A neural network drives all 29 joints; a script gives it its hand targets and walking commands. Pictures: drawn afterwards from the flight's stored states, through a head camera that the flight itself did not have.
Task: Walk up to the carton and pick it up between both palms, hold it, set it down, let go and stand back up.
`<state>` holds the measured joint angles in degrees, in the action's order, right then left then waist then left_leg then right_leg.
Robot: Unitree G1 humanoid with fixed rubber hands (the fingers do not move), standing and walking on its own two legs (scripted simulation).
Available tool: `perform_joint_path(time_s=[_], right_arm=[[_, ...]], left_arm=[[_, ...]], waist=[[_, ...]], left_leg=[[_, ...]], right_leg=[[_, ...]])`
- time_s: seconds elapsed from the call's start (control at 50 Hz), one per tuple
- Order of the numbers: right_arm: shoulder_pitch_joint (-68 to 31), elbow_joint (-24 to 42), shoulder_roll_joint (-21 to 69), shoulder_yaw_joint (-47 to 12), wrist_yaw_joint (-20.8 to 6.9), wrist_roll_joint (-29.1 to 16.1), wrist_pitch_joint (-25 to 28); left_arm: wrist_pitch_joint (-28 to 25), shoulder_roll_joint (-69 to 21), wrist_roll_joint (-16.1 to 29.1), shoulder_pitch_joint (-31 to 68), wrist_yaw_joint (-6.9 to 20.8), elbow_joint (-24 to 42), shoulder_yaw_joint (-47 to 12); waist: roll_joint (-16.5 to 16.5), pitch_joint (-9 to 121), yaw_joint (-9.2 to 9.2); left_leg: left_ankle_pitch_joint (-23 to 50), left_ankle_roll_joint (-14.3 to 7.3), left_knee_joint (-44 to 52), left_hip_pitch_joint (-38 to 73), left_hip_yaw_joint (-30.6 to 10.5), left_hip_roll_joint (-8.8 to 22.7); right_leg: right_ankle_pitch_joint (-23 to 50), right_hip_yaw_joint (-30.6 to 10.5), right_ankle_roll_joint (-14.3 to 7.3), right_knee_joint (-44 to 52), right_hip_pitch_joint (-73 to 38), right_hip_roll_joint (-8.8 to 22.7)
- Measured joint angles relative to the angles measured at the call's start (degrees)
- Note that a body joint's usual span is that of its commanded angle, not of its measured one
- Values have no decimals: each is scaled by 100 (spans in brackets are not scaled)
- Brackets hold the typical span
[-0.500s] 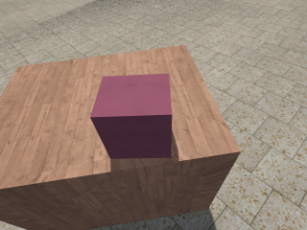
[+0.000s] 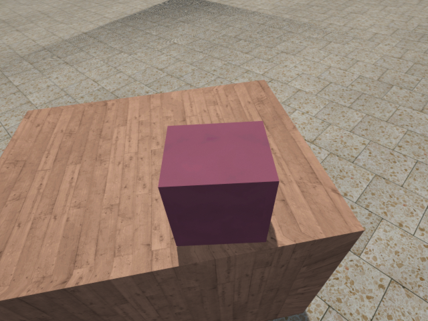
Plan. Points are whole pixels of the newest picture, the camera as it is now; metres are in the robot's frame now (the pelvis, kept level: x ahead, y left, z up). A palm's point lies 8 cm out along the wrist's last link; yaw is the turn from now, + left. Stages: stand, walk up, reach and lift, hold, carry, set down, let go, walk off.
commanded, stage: walk up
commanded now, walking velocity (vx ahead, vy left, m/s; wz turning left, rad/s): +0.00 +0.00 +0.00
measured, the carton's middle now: (218, 185) +0.42 +0.01 +0.03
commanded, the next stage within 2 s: none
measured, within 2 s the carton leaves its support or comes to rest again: neither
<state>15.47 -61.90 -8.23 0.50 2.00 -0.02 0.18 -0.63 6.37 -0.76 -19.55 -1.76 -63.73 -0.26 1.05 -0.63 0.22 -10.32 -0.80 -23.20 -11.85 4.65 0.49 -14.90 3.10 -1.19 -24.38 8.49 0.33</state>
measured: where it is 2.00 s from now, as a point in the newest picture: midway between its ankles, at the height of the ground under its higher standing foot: outside the picture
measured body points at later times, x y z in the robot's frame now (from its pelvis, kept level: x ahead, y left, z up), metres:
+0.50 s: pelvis -0.03 -0.05 +0.00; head -0.01 -0.04 +0.45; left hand +0.02 +0.21 -0.16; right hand -0.06 -0.32 -0.15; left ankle +0.02 +0.11 -0.74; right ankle -0.07 -0.20 -0.69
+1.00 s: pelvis -0.03 -0.11 +0.00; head -0.03 -0.11 +0.45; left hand -0.03 +0.10 -0.16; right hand -0.06 -0.33 -0.16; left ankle -0.06 +0.00 -0.74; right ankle -0.05 -0.21 -0.74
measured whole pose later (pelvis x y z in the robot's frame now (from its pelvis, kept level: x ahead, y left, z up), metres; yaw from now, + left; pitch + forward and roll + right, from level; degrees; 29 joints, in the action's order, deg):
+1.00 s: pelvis -0.03 -0.11 +0.00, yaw +0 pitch -1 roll +0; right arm 18.8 -65.2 -7.1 0.3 2.0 0.5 0.4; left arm -1.4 7.9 0.0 -17.4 -2.1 -61.1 -0.2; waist -0.8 -1.3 -0.4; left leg -14.1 -0.3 -21.9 -7.1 1.9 0.3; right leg -13.1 2.3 -1.8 -22.2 8.3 -1.0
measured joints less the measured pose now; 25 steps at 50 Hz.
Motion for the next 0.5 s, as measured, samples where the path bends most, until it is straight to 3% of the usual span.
perform_joint_path(time_s=[0.26, 0.3, 0.36, 0.42, 0.46, 0.5], right_arm=[[336, -402, 94, -61, -39, 40, 55], [259, -232, 110, -23, 13, 120, 41], [139, 42, 51, 77, 171, 163, 53], [230, 109, -104, 219, 278, 209, -42], [310, 66, -241, 292, 270, 231, -145], [349, -19, -358, 308, 249, 147, -193]], left_arm=[[-106, -21, 35, 72, -13, -77, -18], [6, 75, 70, 127, -14, -3, 85], [296, 387, 20, 310, 0, 124, 292], [461, 675, -102, 514, 87, 322, 447], [458, 759, -172, 596, 177, 497, 488], [380, 729, -99, 650, 238, 638, 447]], waist=[[-78, -118, 33], [-134, -238, 115], [-113, -421, 272], [-125, -369, 273], [-148, -213, 208], [-143, -60, 130]], left_leg=[[3, 62, 171, 186, -62, 85], [-58, 77, -60, -7, -76, 131], [-55, 182, -316, -328, -160, 412], [73, 290, -301, -490, -219, 632], [141, 402, -265, -568, -241, 695], [191, 410, -209, -595, -273, 672]], right_leg=[[101, 37, -55, 385, -293, -108], [25, 101, 21, -100, 33, -110], [-1231, 173, 210, -2263, 1055, -262], [-1171, -78, 279, -3861, 1736, -236], [-772, -236, 361, -3899, 1785, -54], [-766, -348, 379, -2854, 1408, 148]])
